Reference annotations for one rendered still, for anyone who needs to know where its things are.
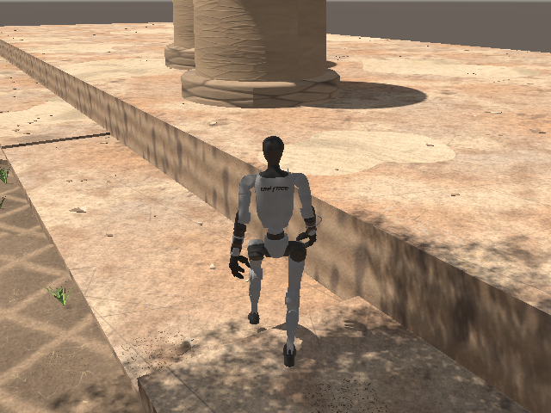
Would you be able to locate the right robot thigh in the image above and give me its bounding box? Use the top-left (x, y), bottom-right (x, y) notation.
top-left (285, 241), bottom-right (306, 308)

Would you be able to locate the right robot hand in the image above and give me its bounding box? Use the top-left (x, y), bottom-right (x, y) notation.
top-left (296, 231), bottom-right (317, 248)

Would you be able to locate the robot left upper arm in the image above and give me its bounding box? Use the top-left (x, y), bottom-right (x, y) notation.
top-left (238, 174), bottom-right (256, 224)

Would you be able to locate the left robot hand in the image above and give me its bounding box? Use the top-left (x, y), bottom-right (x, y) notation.
top-left (229, 255), bottom-right (251, 279)

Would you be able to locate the robot left forearm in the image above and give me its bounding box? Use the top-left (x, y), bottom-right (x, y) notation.
top-left (230, 212), bottom-right (246, 256)

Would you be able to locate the robot right upper arm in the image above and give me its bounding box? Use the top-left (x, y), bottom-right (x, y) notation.
top-left (292, 173), bottom-right (314, 219)

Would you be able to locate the robot right forearm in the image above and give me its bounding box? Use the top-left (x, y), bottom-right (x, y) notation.
top-left (304, 206), bottom-right (317, 236)

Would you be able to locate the robot right shin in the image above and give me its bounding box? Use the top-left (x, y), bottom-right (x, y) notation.
top-left (286, 293), bottom-right (300, 354)

